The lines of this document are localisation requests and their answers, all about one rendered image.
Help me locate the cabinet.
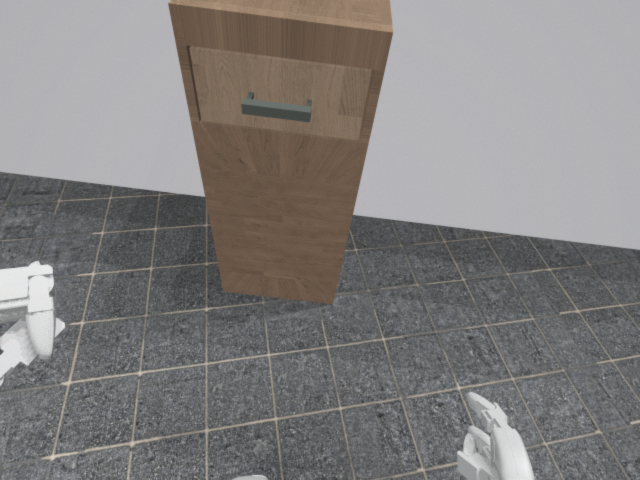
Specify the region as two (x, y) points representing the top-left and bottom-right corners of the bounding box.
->
(168, 0), (393, 304)

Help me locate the robot left hand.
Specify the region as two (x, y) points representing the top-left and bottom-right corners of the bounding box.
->
(0, 261), (65, 388)

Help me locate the drawer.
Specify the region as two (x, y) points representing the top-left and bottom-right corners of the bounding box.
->
(189, 46), (371, 140)

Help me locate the robot right hand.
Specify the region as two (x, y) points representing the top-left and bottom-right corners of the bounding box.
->
(457, 392), (535, 480)

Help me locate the handle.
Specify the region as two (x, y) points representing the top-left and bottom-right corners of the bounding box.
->
(241, 92), (312, 122)

